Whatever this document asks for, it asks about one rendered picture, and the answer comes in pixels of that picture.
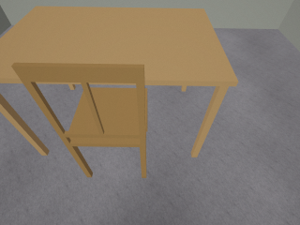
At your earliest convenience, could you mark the chair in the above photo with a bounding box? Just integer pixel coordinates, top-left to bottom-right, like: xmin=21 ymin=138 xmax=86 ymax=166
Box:
xmin=11 ymin=62 xmax=148 ymax=178

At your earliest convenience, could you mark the table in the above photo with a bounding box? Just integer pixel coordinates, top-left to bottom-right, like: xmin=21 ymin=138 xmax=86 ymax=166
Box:
xmin=0 ymin=6 xmax=238 ymax=158

